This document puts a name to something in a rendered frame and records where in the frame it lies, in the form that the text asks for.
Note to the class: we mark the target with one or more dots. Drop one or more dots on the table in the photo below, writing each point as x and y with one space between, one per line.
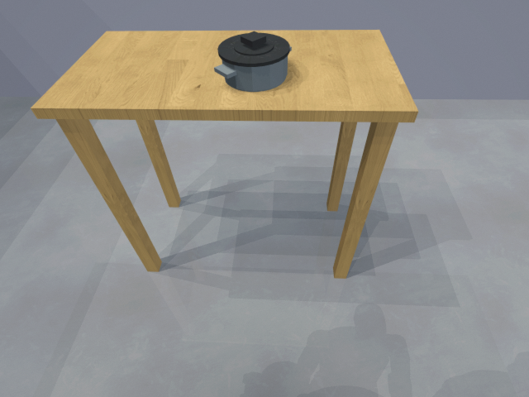
345 76

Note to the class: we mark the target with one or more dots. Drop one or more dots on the lid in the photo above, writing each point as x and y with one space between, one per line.
234 52

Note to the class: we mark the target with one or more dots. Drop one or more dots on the pot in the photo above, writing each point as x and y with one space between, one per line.
254 79

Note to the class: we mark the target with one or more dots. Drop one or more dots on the knob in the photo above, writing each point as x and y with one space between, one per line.
253 39

